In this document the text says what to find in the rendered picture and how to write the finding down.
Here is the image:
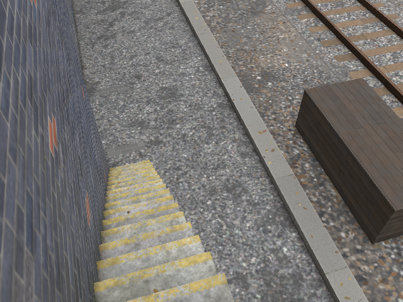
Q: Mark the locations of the stairs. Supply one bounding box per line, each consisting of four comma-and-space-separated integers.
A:
93, 160, 234, 302

